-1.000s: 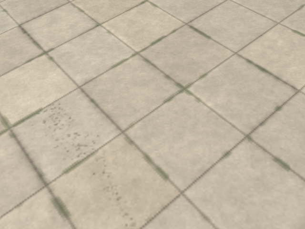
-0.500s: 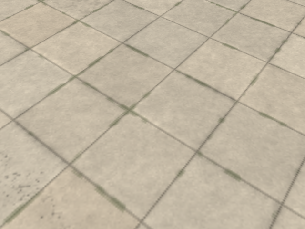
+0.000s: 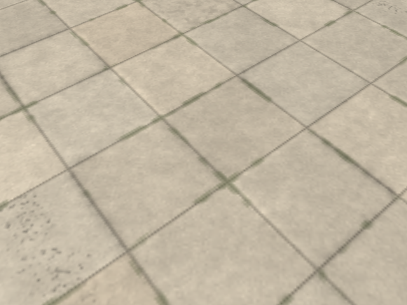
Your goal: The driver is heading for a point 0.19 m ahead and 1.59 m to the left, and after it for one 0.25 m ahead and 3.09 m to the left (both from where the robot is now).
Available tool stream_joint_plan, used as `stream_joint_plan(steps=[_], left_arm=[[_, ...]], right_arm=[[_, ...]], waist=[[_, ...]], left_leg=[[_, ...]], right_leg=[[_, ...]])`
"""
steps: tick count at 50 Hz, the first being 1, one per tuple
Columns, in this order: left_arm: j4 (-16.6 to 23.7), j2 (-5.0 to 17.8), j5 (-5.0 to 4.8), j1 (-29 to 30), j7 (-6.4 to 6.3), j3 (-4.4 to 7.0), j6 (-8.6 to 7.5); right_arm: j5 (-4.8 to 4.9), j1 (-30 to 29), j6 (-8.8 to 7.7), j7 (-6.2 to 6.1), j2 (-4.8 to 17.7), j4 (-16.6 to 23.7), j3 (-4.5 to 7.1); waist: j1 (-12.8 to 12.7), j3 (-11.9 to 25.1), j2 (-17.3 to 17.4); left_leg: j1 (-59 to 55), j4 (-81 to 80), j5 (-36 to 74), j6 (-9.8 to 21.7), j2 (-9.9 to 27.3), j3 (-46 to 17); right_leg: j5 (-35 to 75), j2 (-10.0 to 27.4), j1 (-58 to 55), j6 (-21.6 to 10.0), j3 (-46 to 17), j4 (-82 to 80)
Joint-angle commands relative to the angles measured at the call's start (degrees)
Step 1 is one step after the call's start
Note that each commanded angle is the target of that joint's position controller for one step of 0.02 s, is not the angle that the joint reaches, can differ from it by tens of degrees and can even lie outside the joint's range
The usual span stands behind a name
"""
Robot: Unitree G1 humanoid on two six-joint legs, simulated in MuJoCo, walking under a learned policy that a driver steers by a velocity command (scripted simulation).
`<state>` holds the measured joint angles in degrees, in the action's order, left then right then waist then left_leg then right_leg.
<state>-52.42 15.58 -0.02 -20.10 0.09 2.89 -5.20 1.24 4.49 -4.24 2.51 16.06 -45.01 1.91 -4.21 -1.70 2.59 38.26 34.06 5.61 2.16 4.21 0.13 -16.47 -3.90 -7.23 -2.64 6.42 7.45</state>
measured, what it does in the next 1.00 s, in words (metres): walks ahead, turning left: left foot, then right foot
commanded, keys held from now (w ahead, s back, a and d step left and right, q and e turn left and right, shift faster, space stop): w+q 1.00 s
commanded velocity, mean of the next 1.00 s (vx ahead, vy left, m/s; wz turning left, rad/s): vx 0.50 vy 0.00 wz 0.54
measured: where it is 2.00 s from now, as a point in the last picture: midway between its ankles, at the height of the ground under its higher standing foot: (118, 182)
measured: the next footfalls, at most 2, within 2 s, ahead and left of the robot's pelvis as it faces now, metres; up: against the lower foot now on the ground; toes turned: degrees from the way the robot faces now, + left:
left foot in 0.10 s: +0.26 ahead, +0.11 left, +0.00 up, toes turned +5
right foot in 0.58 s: +0.57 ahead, -0.04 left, +0.00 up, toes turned +23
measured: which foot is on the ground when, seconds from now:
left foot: up 0.00-0.08, down 0.10-0.58, up 0.60-1.00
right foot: down 0.00-0.10, up 0.12-0.56, down 0.58-1.00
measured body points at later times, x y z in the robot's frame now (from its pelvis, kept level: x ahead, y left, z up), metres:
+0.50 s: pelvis +0.31 +0.03 +0.01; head +0.34 +0.05 +0.45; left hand +0.46 +0.33 -0.08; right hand +0.43 -0.24 -0.10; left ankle +0.22 +0.10 -0.74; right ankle +0.53 -0.09 -0.70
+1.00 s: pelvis +0.57 +0.10 +0.00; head +0.59 +0.12 +0.45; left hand +0.42 +0.35 -0.12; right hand +0.88 +0.02 -0.08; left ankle +0.63 +0.31 -0.69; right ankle +0.53 -0.06 -0.74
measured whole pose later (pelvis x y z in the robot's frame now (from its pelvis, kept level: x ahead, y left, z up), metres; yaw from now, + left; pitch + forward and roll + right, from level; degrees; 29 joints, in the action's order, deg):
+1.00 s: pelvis +0.57 +0.10 +0.00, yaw +35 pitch +1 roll -2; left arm -47.3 17.3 -0.4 -19.1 -0.1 4.2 -4.6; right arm 1.4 5.9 -1.2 2.4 16.7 -35.1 3.5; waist -5.5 -2.9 2.2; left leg 38.4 41.5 -1.7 0.7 5.2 -0.9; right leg -17.8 -0.1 -2.5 0.5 11.4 14.1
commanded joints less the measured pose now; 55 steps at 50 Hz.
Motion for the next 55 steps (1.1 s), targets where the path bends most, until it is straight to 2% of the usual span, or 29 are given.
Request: stream_joint_plan(steps=[1, 3, 5, 6, 7, 8, 9, 10, 11, 12, 15, 18, 21, 25, 28, 29, 30, 31, 32, 33, 34, 35, 37, 40, 46, 50, 53, 54, 55], left_arm=[[2.1, 9.5, -0.29, -0.6, -0.63, 2.09, 0.47], [2.8, 11.2, -0.02, 0.2, -1.34, 2.53, 1.53], [3.9, 11.9, 0.35, 0.9, -2.23, 2.5, 2.86], [5.5, 10.8, 1.22, -0.2, -2.6, 1.75, 2.49], [7.0, 1.3, 2.06, -7.9, -0.72, -1.15, 0.59], [7.7, 7.8, -0.37, -0.5, 0.25, 0.14, -1.87], [10.2, 10.1, -2.42, 5.8, 0.66, 0.8, -3.19], [11.0, 9.2, -1.94, 7.5, 0.29, 0.5, -3.83], [10.8, 9.1, -0.69, 7.6, -0.17, 0.86, -3.76], [10.8, 9.4, 0.05, 6.2, -0.31, 1.19, -3.12], [11.8, 7.5, 1.09, 5.2, -0.6, 1.1, -1.16], [14.5, 5.6, 1.33, 11.7, -0.84, 0.41, -0.76], [16.3, 4.3, 0.73, 18.3, -0.27, -0.14, -1.37], [18.0, 6.9, -0.36, 21.3, 0.66, 0.77, -2.11], [16.8, 9.1, -0.55, 15.0, 0.76, 2.16, -2.89], [16.1, 11.0, 0.24, 9.0, 0.35, 3.03, -3.21], [15.5, 14.4, 0.77, 0.2, -0.24, 3.84, -3.02], [13.1, 17.8, 0.98, -2.8, 0.37, 4.76, -2.09], [14.7, 11.2, 0.03, -0.4, 0.55, 3.45, -1.78], [15.1, 8.3, -0.07, 1.7, 0.23, 2.62, -1.34], [15.2, 7.6, 0.51, 4.3, 0.22, 2.16, -1.04], [14.7, 6.6, 0.7, 5.9, 0.16, 1.85, -0.85], [14.0, 5.8, 0.78, 6.6, 0.02, 1.71, -1.19], [12.4, 7.4, 0.29, 6.1, 0.06, 2.44, -1.7], [10.0, 10.0, 0.01, 5.3, -0.37, 3.18, -0.75], [8.0, 12.0, -1.07, 2.5, -0.46, 3.81, 0.37], [7.9, 14.5, -1.84, 2.8, -0.94, 4.6, 1.48], [8.1, 14.9, -2.04, 3.3, -1.16, 4.68, 1.95], [8.4, 13.6, -1.94, 3.4, -1.42, 4.1, 1.98]], right_arm=[[0.14, -7.7, -1.07, 1.39, 3.4, 6.9, 0.48], [0.04, -4.5, -0.74, 1.78, 5.5, 7.3, 1.49], [0.27, 9.3, -0.17, 1.18, 10.0, 4.6, 4.12], [0.06, 18.2, 0.58, 0.03, 14.4, 3.4, 5.65], [0.48, 17.4, 0.38, 0.06, 17.6, 3.9, 6.05], [0.21, 19.3, 0.39, -0.27, 12.3, 4.1, 4.84], [-0.3, 16.5, 0.07, -0.53, 10.8, 4.2, 4.36], [-0.42, 12.5, -0.22, -0.57, 10.0, 5.2, 4.09], [-0.79, 9.2, -0.39, -0.63, 8.9, 6.3, 3.77], [-1.59, 7.4, -0.49, -0.79, 7.9, 7.2, 3.39], [-0.8, 7.2, -0.48, -1.4, 8.1, 7.6, 3.57], [-0.44, 9.6, -0.12, -2.55, 10.1, 7.1, 4.26], [-0.03, 12.9, 0.71, -3.12, 10.4, 6.3, 4.4], [0.41, 16.1, 1.59, -3.4, 9.7, 5.4, 4.3], [0.07, 14.5, 2.08, -3.48, 8.8, 6.1, 4.13], [-0.25, 14.4, 1.89, -3.25, 6.3, 6.7, 3.21], [-1.51, 15.9, 1.66, -3.16, 2.7, 7.8, 1.89], [0.85, 23.7, 1.06, -3.04, 1.7, 9.7, 1.36], [1.43, 21.7, 1.28, -3.34, 8.3, 7.7, 2.59], [0.85, 15.1, 1.67, -3.28, 10.7, 8.6, 3.38], [0.19, 12.5, 1.96, -3.33, 9.7, 9.1, 3.37], [-0.25, 10.8, 1.99, -3.12, 8.9, 9.8, 3.53], [0.53, 11.6, 2.5, -2.51, 6.5, 10.2, 3.35], [0.14, 9.3, 3.11, -2.32, 4.4, 11.6, 2.83], [0.02, 1.0, 2.17, -0.64, 2.8, 13.3, 1.95], [0.34, -4.4, 2.01, 0.71, 3.0, 15.7, 1.91], [-0.08, -0.9, 2.51, 0.96, 5.9, 16.0, 3.47], [-0.03, 5.7, 2.77, 0.74, 8.1, 14.5, 4.76], [0.18, 15.6, 3.18, -0.09, 11.2, 11.9, 6.65]], waist=[[0.5, -4.0, -4.7], [3.2, 0.3, -7.3], [10.7, 8.7, -7.7], [13.6, 15.4, -1.4], [6.3, 22.3, 11.7], [11.4, 23.7, 4.7], [11.3, 13.7, 2.5], [8.7, 8.5, -3.5], [6.4, 5.2, -4.6], [4.2, 4.5, -3.2], [2.5, 2.7, -1.3], [4.5, 1.0, -0.7], [7.7, 1.5, 0.6], [8.2, 2.3, 2.4], [3.9, 3.9, 4.7], [0.9, 8.8, 3.4], [-1.7, 17.4, -4.8], [2.6, 21.5, -24.9], [0.7, 15.5, -15.1], [-0.8, 8.7, -9.8], [0.2, 5.2, -6.0], [1.2, 2.3, -6.1], [2.8, 1.3, -9.1], [3.0, 0.3, -7.7], [0.5, -1.4, -6.0], [-0.6, -3.1, -6.1], [3.3, 0.8, -8.5], [7.3, 4.5, -8.2], [12.4, 9.4, -6.5]], left_leg=[[0.1, -2.8, -2.5, 2.2, -1.9, 1.5], [-5.3, -1.6, -8.9, 4.0, -5.4, 4.8], [-24.2, -3.4, -9.9, 7.2, -9.1, 5.7], [-42.8, -2.8, -10.3, 10.7, -0.5, -8.0], [-63.5, -7.3, -22.8, 22.6, 13.9, -40.6], [-64.0, -15.5, -29.8, 21.3, 14.1, -47.4], [-56.5, -17.5, -26.3, 18.1, 12.3, -38.6], [-46.9, -18.4, -20.0, 16.6, 10.1, -32.6], [-39.0, -19.2, -12.6, 16.1, 8.1, -28.0], [-33.8, -20.4, -7.6, 16.0, 6.4, -25.0], [-25.4, -22.5, -1.2, 16.3, 4.3, -19.5], [-21.1, -22.4, -1.4, 13.9, 0.9, -14.9], [-19.9, -20.4, -6.4, 10.8, -1.2, -13.9], [-27.4, -14.5, -11.2, 9.6, 1.5, -20.9], [-29.6, -7.7, -9.2, 7.5, 1.9, -24.3], [-26.9, 1.1, -8.7, 5.6, -1.0, -21.8], [-19.0, 17.8, -22.0, 3.1, -5.5, -15.5], [1.3, 34.0, -41.8, 0.3, -10.5, -10.0], [7.0, 40.2, -37.9, -0.7, -5.6, -11.4], [8.1, 41.1, -32.2, -1.2, -3.9, -9.6], [5.9, 39.8, -28.2, -1.6, -2.1, -8.3], [5.0, 37.1, -25.7, -1.9, -0.6, -8.3], [1.4, 34.6, -23.5, -2.0, 1.2, -6.9], [3.6, 30.0, -20.7, -2.9, 2.2, -6.0], [1.5, 11.5, -5.4, -2.5, 1.6, -2.0], [0.0, 4.1, -7.5, -0.2, 0.2, 1.2], [-8.8, 2.2, -15.9, 3.4, -4.7, 5.4], [-17.6, 0.2, -15.8, 5.2, -7.1, 6.5], [-33.0, -2.8, -12.4, 7.5, -8.4, 5.1]], right_leg=[[33.6, 18.2, 0.6, -5.6, -1.1, 1.8], [55.2, 18.4, -3.2, -4.2, 0.6, 10.8], [63.2, 16.5, 1.5, -1.8, 2.8, 31.3], [45.0, 14.2, 16.2, -0.1, 2.8, 49.2], [-14.1, 1.3, 42.7, 3.4, -3.6, 69.1], [-15.8, 1.8, 49.3, 2.1, -13.5, 73.8], [-10.2, 4.8, 52.9, 0.8, -13.3, 71.7], [-5.8, 7.2, 50.9, 0.5, -12.7, 66.9], [-3.9, 8.6, 47.7, 1.2, -12.4, 62.4], [-2.7, 9.8, 43.6, 1.7, -12.8, 60.6], [-0.6, 10.5, 40.9, 4.8, -10.9, 53.2], [11.0, 9.1, 40.3, 6.9, -9.5, 40.6], [22.2, 5.6, 34.9, 7.1, -8.6, 28.1], [19.0, 4.2, 33.9, 5.8, -11.1, 21.3], [13.2, 4.1, 25.7, 2.4, -10.4, 17.6], [12.7, 7.8, 14.9, -0.3, -12.8, 17.8], [10.6, 18.6, -0.3, -3.8, -23.6, 18.9], [-4.8, 29.5, -13.5, -12.7, -51.7, 12.4], [-15.7, 28.1, -9.6, -10.8, -50.9, 10.0], [-12.7, 25.3, -3.0, -8.2, -40.3, 9.7], [-4.4, 22.7, 3.7, -7.1, -33.2, 8.8], [1.5, 20.6, 8.1, -7.0, -28.2, 7.5], [6.9, 18.3, 12.6, -6.8, -21.0, 4.7], [13.9, 18.9, 13.1, -8.4, -15.0, 2.2], [21.2, 17.5, 10.4, -6.6, -3.1, 1.6], [25.6, 19.5, 5.0, -5.3, 0.4, 3.3], [50.8, 19.8, 1.6, -3.6, 3.6, 13.9], [56.5, 18.9, 3.0, -2.6, 5.0, 23.1], [52.0, 16.9, 10.7, -0.7, 6.2, 36.2]])
Over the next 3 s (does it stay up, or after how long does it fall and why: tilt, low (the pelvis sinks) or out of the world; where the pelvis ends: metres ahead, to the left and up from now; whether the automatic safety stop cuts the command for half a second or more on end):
stays up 0.87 0.64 0.01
